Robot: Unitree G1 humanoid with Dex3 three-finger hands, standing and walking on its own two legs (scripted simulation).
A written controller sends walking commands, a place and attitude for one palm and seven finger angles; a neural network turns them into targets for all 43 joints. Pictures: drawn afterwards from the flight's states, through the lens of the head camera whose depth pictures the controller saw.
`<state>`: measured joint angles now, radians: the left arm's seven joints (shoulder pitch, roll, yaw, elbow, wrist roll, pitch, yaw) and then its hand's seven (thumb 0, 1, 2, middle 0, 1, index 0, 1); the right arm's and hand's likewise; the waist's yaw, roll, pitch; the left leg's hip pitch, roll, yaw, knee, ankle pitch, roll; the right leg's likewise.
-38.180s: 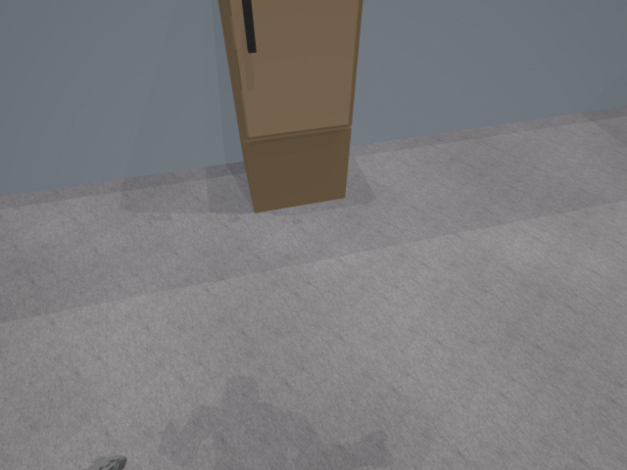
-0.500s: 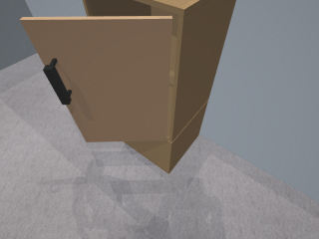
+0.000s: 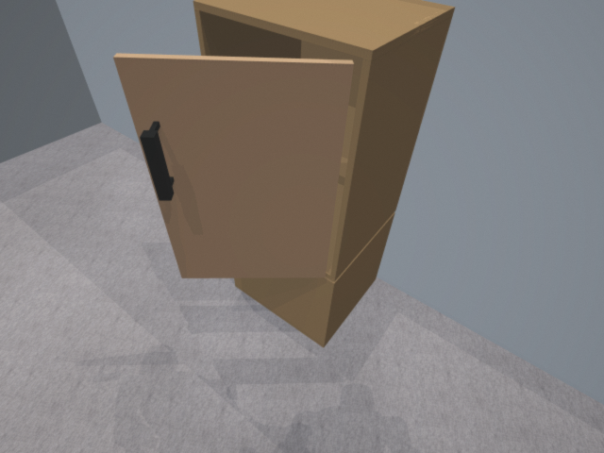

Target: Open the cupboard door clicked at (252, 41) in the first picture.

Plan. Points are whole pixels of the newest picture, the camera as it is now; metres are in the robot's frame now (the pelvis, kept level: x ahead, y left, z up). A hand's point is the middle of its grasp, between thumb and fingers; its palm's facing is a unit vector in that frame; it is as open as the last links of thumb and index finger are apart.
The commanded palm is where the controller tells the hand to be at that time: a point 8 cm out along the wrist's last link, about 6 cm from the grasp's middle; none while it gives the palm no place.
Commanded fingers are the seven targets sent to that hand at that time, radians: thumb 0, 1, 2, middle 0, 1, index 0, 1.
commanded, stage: shuffle to correct the standing spot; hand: left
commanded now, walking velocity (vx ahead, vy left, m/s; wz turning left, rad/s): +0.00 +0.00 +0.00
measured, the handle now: (160, 161) +0.60 +0.32 +0.06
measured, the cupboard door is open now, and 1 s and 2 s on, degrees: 39 39 39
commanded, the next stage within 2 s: come to a stop and stand still in 0.84 s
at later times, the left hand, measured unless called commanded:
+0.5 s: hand out of the picture -0.05 +0.22 -0.18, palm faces +0.10 -0.98 -0.17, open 7.4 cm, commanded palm none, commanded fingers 0.00 0.90 0.90 -0.20 -0.30 -0.20 -0.30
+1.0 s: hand out of the picture +0.09 +0.24 -0.17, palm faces +0.18 -0.96 -0.20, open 7.1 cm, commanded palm none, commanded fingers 0.00 0.90 0.90 -0.20 -0.30 -0.20 -0.30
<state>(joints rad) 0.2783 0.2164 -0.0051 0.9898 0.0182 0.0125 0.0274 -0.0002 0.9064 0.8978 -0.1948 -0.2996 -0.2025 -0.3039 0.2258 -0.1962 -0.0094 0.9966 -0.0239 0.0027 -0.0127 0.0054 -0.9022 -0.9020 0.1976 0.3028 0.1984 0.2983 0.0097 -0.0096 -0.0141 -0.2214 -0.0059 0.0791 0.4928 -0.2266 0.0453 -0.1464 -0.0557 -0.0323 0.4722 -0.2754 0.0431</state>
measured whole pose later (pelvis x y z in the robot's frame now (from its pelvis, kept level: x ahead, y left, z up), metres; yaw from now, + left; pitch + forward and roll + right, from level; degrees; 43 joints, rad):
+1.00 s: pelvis +0.08 +0.06 +0.00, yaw +6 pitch -1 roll -2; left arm 0.31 0.14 0.06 1.00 0.03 -0.06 0.03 -0.02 0.95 0.90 -0.20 -0.30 -0.21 -0.30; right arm 0.32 -0.17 -0.06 1.06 -0.03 0.01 0.01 0.01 -0.90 -0.90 0.20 0.30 0.20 0.30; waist -0.01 0.03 0.01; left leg -0.44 0.05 0.07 0.87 -0.35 0.01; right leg -0.15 -0.05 -0.12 0.42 -0.25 0.02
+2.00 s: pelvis +0.07 +0.14 -0.01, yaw +3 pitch +0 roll -1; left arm 0.29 0.17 -0.01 1.09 0.02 -0.02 0.04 0.00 0.91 0.90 -0.20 -0.30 -0.20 -0.30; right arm 0.37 -0.11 0.02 1.07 -0.02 -0.02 -0.02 0.01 -0.90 -0.90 0.20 0.30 0.20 0.30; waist -0.01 0.01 0.03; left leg -0.28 -0.03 0.07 0.59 -0.32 0.07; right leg -0.23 -0.07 -0.02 0.54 -0.32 0.01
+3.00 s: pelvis +0.11 +0.10 +0.00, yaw +2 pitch +0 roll +1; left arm 0.23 0.19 -0.01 1.10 0.01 -0.02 0.03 0.00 0.91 0.90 -0.20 -0.30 -0.20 -0.30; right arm 0.19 -0.18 0.00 1.12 -0.02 -0.02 -0.03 0.01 -0.90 -0.90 0.20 0.30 0.20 0.30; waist 0.01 -0.01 0.05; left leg -0.17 0.00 0.06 0.45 -0.29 0.01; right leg -0.15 -0.04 -0.02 0.47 -0.32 0.02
